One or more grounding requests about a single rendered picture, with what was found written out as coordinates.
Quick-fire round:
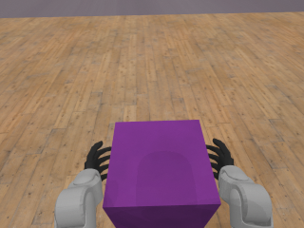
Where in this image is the carton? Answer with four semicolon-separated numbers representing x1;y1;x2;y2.
103;120;221;228

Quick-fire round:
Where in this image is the left robot forearm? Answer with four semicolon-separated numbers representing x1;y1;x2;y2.
54;168;104;228

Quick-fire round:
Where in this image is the robot left hand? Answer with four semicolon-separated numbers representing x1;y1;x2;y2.
84;141;112;181

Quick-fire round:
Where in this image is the robot right hand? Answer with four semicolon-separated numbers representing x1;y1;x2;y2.
206;138;235;180

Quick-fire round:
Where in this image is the right robot forearm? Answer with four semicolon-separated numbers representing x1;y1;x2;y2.
218;165;275;228

